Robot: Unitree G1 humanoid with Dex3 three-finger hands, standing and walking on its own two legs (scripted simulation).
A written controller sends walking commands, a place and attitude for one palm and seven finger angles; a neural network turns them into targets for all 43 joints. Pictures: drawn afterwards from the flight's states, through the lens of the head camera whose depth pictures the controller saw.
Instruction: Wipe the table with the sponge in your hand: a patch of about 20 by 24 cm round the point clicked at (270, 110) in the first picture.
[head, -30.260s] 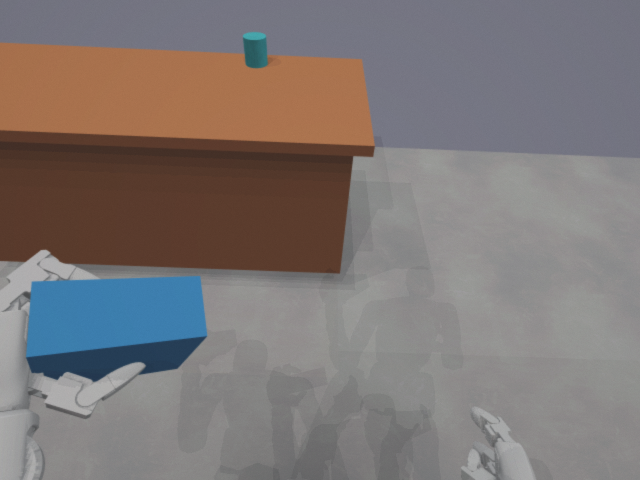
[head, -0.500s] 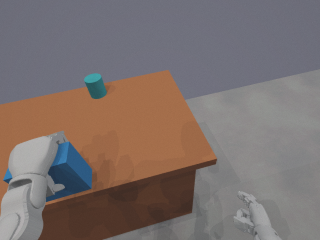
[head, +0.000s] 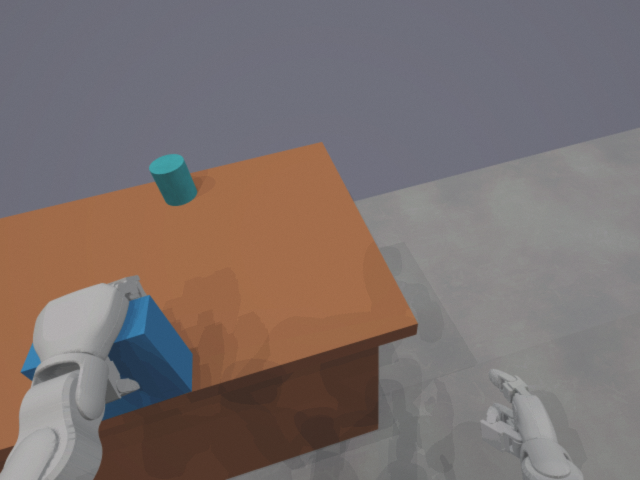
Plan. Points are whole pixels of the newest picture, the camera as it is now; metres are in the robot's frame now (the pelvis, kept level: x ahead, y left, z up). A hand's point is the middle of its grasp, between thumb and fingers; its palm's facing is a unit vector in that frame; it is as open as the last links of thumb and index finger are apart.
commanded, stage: move the sponge above the wiping area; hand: left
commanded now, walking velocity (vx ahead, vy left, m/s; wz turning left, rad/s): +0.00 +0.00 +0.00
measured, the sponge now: (128, 371) +0.21 +0.29 +0.04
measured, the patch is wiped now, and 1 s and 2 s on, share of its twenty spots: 0.00 0.00 0.00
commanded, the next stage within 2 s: none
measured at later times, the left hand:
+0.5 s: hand (141, 334) +0.24 +0.27 +0.08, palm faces +0.00 -0.11 -0.99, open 10.2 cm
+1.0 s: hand (159, 317) +0.27 +0.27 +0.07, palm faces +0.01 -0.09 -1.00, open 10.2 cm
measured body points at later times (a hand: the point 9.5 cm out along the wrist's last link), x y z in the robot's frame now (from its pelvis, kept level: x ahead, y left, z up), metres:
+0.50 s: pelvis -0.01 +0.01 +0.00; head -0.01 -0.03 +0.45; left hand +0.24 +0.27 +0.13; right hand +0.24 -0.19 -0.09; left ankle -0.02 +0.12 -0.74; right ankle +0.00 -0.08 -0.74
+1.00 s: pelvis +0.00 +0.02 +0.00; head -0.01 -0.02 +0.45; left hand +0.27 +0.27 +0.12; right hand +0.23 -0.19 -0.10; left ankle -0.02 +0.12 -0.74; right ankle +0.00 -0.08 -0.74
